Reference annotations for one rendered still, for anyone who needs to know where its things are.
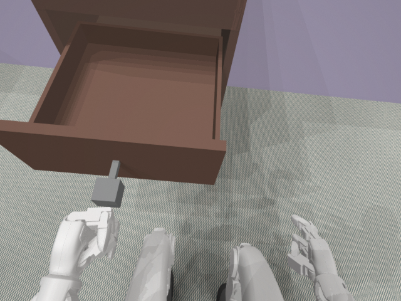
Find left robot hand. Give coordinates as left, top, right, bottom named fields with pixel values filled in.
left=49, top=207, right=120, bottom=278

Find left robot thigh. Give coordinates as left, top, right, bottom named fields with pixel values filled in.
left=124, top=231, right=175, bottom=301

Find drawer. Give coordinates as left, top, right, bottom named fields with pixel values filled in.
left=0, top=21, right=226, bottom=185

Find right robot forearm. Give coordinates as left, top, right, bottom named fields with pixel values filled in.
left=314, top=273, right=355, bottom=301

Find left robot forearm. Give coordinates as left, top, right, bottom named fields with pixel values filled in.
left=31, top=275, right=83, bottom=301

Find cabinet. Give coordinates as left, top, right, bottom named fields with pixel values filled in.
left=31, top=0, right=247, bottom=107

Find right robot shin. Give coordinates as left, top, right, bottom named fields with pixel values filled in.
left=226, top=243, right=251, bottom=301

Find handle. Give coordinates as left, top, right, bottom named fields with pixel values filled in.
left=90, top=160, right=125, bottom=208

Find right robot hand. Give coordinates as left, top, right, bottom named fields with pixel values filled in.
left=288, top=214, right=338, bottom=282

